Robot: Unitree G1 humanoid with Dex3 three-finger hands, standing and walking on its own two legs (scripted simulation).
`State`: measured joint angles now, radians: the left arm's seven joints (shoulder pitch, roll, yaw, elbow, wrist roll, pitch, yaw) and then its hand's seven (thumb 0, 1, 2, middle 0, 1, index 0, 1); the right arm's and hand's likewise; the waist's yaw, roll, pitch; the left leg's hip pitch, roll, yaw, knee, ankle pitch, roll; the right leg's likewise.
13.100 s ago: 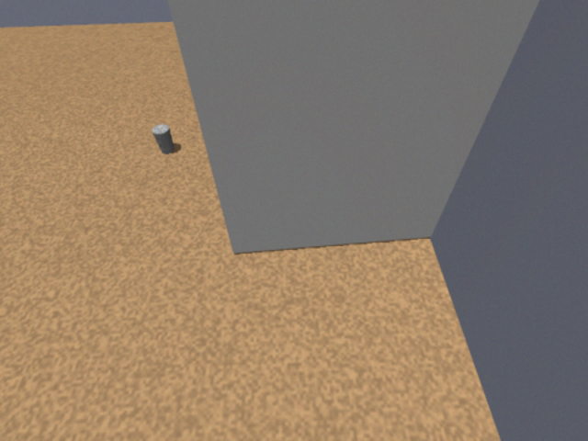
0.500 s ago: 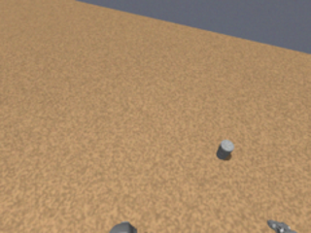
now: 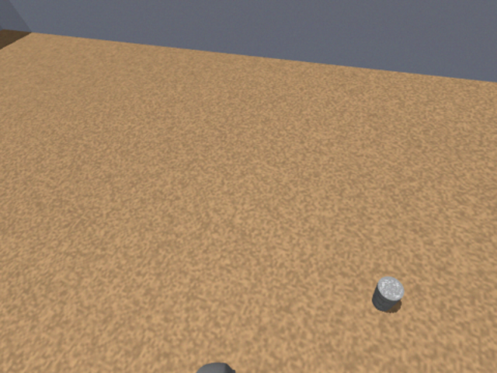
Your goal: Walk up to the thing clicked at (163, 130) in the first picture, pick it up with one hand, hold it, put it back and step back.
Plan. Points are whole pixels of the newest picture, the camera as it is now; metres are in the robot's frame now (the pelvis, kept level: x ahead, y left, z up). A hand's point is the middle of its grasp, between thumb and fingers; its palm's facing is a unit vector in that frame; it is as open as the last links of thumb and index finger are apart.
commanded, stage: walk up
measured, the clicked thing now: (385, 295) +0.49 -0.43 -0.69
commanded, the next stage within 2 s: none
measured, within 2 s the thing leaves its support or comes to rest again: neither
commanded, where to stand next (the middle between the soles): +0.56 +0.04 m, yaw +2 degrees
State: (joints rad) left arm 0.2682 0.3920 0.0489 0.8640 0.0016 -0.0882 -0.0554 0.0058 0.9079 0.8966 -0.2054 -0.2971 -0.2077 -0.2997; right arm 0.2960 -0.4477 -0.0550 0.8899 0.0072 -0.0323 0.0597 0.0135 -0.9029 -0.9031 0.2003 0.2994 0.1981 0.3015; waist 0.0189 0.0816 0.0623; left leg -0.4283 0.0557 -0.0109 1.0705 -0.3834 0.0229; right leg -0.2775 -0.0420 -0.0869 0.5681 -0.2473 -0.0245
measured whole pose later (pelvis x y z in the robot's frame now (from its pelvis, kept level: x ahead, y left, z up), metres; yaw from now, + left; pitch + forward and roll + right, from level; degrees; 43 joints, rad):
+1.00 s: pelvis +0.40 -0.03 +0.02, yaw +25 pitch -2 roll +1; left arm 0.20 0.41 0.08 0.77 0.03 -0.01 -0.07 0.01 0.91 0.90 -0.21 -0.30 -0.21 -0.30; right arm 0.29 -0.47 -0.06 0.84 -0.01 0.00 0.06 0.01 -0.90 -0.90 0.20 0.30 0.20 0.30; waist 0.05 -0.01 0.09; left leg -0.51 0.07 0.05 0.85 -0.19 0.00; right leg -0.09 -0.03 -0.20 0.38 -0.26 -0.05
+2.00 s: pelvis +0.56 -0.05 -0.02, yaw +71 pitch -1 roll +0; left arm 0.24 0.51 0.08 0.86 0.00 0.01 0.01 0.01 0.91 0.90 -0.20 -0.30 -0.20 -0.30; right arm 0.35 -0.44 -0.07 0.80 -0.02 0.04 0.03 0.01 -0.90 -0.90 0.20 0.30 0.20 0.30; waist -0.02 -0.04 0.09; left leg -0.36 -0.04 -0.12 0.77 -0.40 -0.01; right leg -0.53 -0.11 -0.05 0.99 -0.47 0.00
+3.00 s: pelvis +0.48 +0.02 -0.02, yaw +40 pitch -2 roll +0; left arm 0.27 0.44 0.04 0.66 0.04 0.03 -0.01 0.01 0.91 0.90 -0.21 -0.30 -0.21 -0.30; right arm 0.14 -0.45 -0.08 0.76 0.00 0.02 0.02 0.01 -0.90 -0.90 0.20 0.30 0.20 0.30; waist 0.04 0.03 0.13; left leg -0.42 0.00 -0.02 0.78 -0.40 -0.02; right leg -0.43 0.04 0.19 0.71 -0.25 0.05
